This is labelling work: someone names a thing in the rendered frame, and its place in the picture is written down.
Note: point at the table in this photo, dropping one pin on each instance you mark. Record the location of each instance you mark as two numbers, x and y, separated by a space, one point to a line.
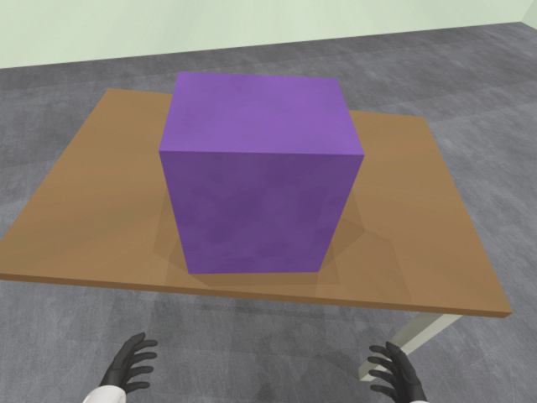
103 217

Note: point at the left robot hand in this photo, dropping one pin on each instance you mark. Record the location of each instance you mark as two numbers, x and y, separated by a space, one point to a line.
120 371

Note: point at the left robot forearm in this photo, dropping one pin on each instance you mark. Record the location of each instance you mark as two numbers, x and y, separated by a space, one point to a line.
106 394

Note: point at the carton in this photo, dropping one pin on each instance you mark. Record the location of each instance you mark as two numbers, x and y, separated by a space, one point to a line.
258 169

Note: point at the right robot hand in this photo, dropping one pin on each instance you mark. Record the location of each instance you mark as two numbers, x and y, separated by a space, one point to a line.
407 386

